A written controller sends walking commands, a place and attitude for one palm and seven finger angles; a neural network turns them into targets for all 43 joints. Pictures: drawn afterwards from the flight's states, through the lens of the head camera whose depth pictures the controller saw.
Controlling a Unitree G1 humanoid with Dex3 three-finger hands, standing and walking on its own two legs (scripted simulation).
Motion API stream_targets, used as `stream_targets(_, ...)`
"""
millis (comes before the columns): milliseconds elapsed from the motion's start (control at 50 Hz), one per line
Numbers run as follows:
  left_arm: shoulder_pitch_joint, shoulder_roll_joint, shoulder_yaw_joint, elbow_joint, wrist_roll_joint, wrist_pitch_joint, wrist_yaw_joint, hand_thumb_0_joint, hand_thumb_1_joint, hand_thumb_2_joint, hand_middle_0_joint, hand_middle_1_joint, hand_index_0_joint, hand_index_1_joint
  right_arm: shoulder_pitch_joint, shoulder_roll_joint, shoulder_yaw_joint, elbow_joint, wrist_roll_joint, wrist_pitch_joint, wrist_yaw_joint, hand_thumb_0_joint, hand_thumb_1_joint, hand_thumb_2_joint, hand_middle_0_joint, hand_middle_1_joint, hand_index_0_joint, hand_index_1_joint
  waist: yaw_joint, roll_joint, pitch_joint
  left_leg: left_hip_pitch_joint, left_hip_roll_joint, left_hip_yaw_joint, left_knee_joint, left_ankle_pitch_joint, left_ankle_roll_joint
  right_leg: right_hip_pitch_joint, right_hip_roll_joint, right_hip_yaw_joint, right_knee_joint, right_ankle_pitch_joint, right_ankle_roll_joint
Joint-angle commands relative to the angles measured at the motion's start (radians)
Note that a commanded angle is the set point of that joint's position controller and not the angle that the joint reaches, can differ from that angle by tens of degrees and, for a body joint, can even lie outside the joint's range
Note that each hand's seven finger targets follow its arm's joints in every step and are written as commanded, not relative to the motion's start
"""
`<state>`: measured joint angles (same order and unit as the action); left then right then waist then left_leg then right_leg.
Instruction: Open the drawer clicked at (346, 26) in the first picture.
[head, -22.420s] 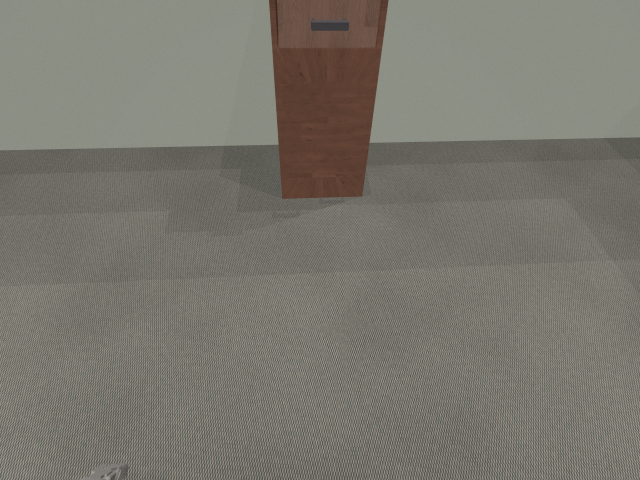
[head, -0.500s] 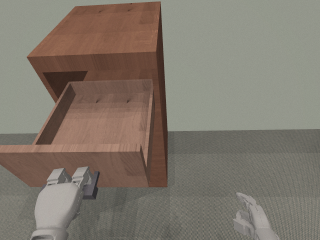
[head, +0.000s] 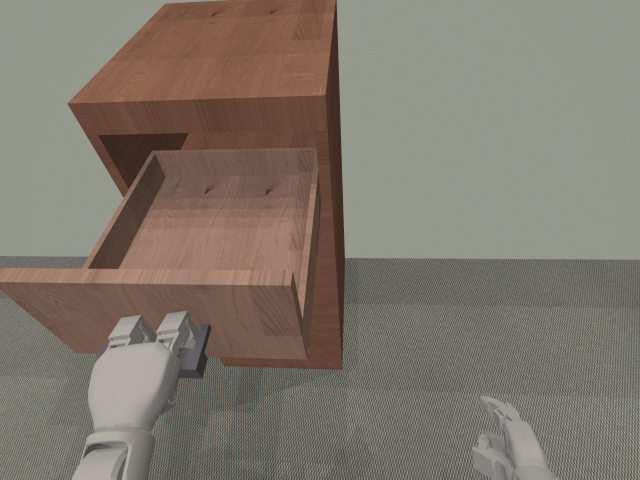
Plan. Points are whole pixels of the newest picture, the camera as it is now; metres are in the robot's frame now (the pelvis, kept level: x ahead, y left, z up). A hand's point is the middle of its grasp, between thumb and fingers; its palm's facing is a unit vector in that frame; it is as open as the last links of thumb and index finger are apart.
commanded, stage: open the thumb to release the handle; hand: left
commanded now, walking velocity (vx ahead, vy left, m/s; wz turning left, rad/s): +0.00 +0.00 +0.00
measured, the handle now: (157, 346) +0.25 +0.24 +0.05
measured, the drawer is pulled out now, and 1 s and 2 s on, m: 0.29 0.28 0.28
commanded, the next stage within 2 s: lift the hand off the handle in 0.30 s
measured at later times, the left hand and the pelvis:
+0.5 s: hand (162, 391) +0.20 +0.22 +0.03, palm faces +0.06 -0.12 -0.99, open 13.6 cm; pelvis -0.01 +0.00 +0.01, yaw +0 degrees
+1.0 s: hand (149, 372) +0.21 +0.22 +0.07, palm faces +0.09 -0.11 -0.99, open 13.4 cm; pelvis -0.01 +0.00 +0.01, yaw +0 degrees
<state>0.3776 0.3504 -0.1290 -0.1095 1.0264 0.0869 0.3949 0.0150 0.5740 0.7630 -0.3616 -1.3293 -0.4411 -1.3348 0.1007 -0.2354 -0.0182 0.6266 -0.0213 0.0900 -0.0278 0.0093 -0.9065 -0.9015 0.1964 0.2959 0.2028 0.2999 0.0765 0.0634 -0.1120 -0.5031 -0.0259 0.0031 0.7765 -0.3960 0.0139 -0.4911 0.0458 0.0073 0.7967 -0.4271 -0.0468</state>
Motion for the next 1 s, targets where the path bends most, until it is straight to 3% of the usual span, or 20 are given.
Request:
stream_targets(0,-0.134,0.145,0.113,-0.198,-0.002,0.036,0.015,0.0,0.13,0.57,-0.345,-1.268,-0.345,-1.268,-0.165,-0.08,-0.019,-0.173,0.004,-0.054,-0.013,0.0,-0.9,-0.9,0.2,0.3,0.2,0.3,-0.002,-0.078,-0.176,0.152,-0.021,-0.005,-0.097,0.269,0.018,0.1,-0.017,0.051,-0.159,0.378,0.015)
stream_targets(180,-0.088,0.124,0.085,-0.209,0.003,0.012,-0.034,0.0,-0.5,0.3,-0.3,-1.2,-0.3,-1.2,-0.172,-0.072,-0.005,-0.182,0.0,-0.058,0.001,0.0,-0.9,-0.9,0.2,0.3,0.2,0.3,0.014,-0.061,-0.117,0.168,-0.016,-0.007,-0.135,0.268,0.017,0.105,-0.012,0.038,-0.186,0.306,0.01)
stream_targets(200,-0.081,0.125,0.09,-0.19,0.003,0.01,-0.036,0.0,-0.5,0.3,-0.3,-1.2,-0.3,-1.2,-0.172,-0.071,-0.005,-0.18,0.001,-0.058,0.001,0.0,-0.9,-0.9,0.2,0.3,0.2,0.3,0.012,-0.083,-0.098,0.162,-0.016,-0.007,-0.136,0.259,0.017,0.101,-0.009,0.039,-0.191,0.3,0.011)
stream_targets(360,-0.229,0.11,0.063,-0.182,0.029,0.0,-0.022,0.0,-0.5,0.3,-0.3,-1.2,-0.3,-1.2,-0.166,-0.071,-0.01,-0.174,-0.002,-0.061,0.0,0.0,-0.9,-0.9,0.2,0.3,0.2,0.3,-0.009,-0.044,-0.09,0.175,-0.017,-0.014,-0.141,0.197,0.015,0.047,-0.004,0.03,-0.208,0.182,0.005)
stream_targets(380,-0.066,0.123,0.107,-0.119,0.027,-0.003,-0.021,0.0,-0.5,0.3,-0.3,-1.2,-0.3,-1.2,-0.155,-0.065,-0.013,-0.178,0.0,-0.071,0.001,0.0,-0.9,-0.9,0.2,0.3,0.2,0.3,0.03,-0.078,-0.096,0.159,-0.018,-0.006,-0.139,0.208,0.014,0.078,-0.001,0.037,-0.202,0.205,0.005)
stream_targets(440,-0.108,0.113,0.08,-0.168,0.021,-0.005,-0.026,0.0,-0.5,0.3,-0.3,-1.2,-0.3,-1.2,-0.168,-0.073,-0.01,-0.181,0.003,-0.065,0.004,0.0,-0.9,-0.9,0.2,0.3,0.2,0.3,0.017,-0.078,-0.119,0.156,-0.021,-0.008,-0.136,0.241,0.014,0.101,-0.006,0.044,-0.19,0.281,0.007)
stream_targets(460,-0.143,0.138,0.104,-0.178,0.023,-0.006,-0.02,0.0,-0.5,0.3,-0.3,-1.2,-0.3,-1.2,-0.167,-0.077,-0.012,-0.176,0.0,-0.063,0.002,0.0,-0.9,-0.9,0.2,0.3,0.2,0.3,0.013,-0.061,-0.135,0.157,-0.02,-0.008,-0.137,0.245,0.01,0.107,-0.005,0.045,-0.187,0.279,0.005)
stream_targets(480,-0.133,0.133,0.102,-0.177,0.025,-0.004,-0.015,0.0,-0.5,0.3,-0.3,-1.2,-0.3,-1.2,-0.166,-0.073,-0.012,-0.179,-0.001,-0.065,0.001,0.0,-0.9,-0.9,0.2,0.3,0.2,0.3,0.019,-0.055,-0.132,0.156,-0.019,-0.007,-0.136,0.24,0.011,0.1,-0.007,0.041,-0.186,0.27,0.006)
stream_targets(520,-0.143,0.113,0.085,-0.156,0.026,0.001,-0.013,0.0,-0.5,0.3,-0.3,-1.2,-0.3,-1.2,-0.163,-0.073,-0.012,-0.172,0.001,-0.067,0.002,0.0,-0.9,-0.9,0.2,0.3,0.2,0.3,0.008,-0.066,-0.113,0.155,-0.017,-0.01,-0.135,0.239,0.012,0.081,-0.005,0.034,-0.187,0.269,0.006)
stream_targets(560,-0.15,0.14,0.11,-0.148,0.022,0.003,-0.01,0.0,-0.5,0.3,-0.3,-1.2,-0.3,-1.2,-0.165,-0.078,-0.012,-0.17,0.002,-0.064,-0.003,0.0,-0.9,-0.9,0.2,0.3,0.2,0.3,0.01,-0.06,-0.119,0.149,-0.019,-0.011,-0.134,0.241,0.011,0.094,-0.004,0.041,-0.189,0.279,0.005)
stream_targets(700,-0.238,0.111,0.065,-0.175,0.012,0.006,-0.013,0.0,-0.5,0.3,-0.3,-1.2,-0.3,-1.2,-0.164,-0.077,-0.017,-0.168,0.003,-0.066,-0.008,0.0,-0.9,-0.9,0.2,0.3,0.2,0.3,-0.005,-0.056,-0.13,0.168,-0.018,-0.014,-0.137,0.228,0.015,0.083,-0.011,0.033,-0.196,0.254,0.008)
stream_targets(760,-0.243,0.193,0.135,-0.202,0.008,0.011,-0.013,0.0,-0.5,0.3,-0.3,-1.2,-0.3,-1.2,-0.176,-0.079,-0.014,-0.168,0.002,-0.063,-0.02,0.0,-0.9,-0.9,0.2,0.3,0.2,0.3,0.01,-0.061,-0.155,0.179,-0.021,-0.013,-0.146,0.237,0.018,0.122,-0.012,0.048,-0.21,0.266,0.01)
stream_targets(780,-0.258,0.18,0.122,-0.232,0.01,0.009,-0.014,0.0,-0.5,0.3,-0.3,-1.2,-0.3,-1.2,-0.175,-0.074,-0.011,-0.168,0.0,-0.065,-0.019,0.0,-0.9,-0.9,0.2,0.3,0.2,0.3,0.009,-0.06,-0.173,0.195,-0.021,-0.013,-0.144,0.253,0.02,0.124,-0.015,0.043,-0.204,0.279,0.01)
stream_targets(820,-0.248,0.152,0.096,-0.264,-0.006,0.005,-0.024,0.0,-0.5,0.3,-0.3,-1.2,-0.3,-1.2,-0.178,-0.069,-0.012,-0.171,0.005,-0.069,-0.017,0.0,-0.9,-0.9,0.2,0.3,0.2,0.3,0.006,-0.041,-0.156,0.215,-0.019,-0.014,-0.152,0.266,0.02,0.118,-0.013,0.031,-0.209,0.28,0.009)
stream_targets(940,-0.225,0.197,0.138,-0.285,-0.026,0.023,-0.06,0.0,-0.5,0.3,-0.3,-1.2,-0.3,-1.2,-0.191,-0.072,-0.003,-0.168,0.01,-0.061,-0.018,0.0,-0.9,-0.9,0.2,0.3,0.2,0.3,0.016,-0.061,-0.115,0.225,-0.017,-0.013,-0.186,0.277,0.019,0.155,-0.014,0.034,-0.242,0.293,0.014)
stream_targets(980,-0.247,0.192,0.124,-0.304,-0.033,0.037,-0.079,0.0,-0.5,0.3,-0.3,-1.2,-0.3,-1.2,-0.2,-0.073,0.004,-0.174,0.013,-0.056,-0.015,0.0,-0.9,-0.9,0.2,0.3,0.2,0.3,0.014,-0.041,-0.098,0.237,-0.015,-0.012,-0.201,0.28,0.019,0.161,-0.016,0.029,-0.253,0.284,0.014)
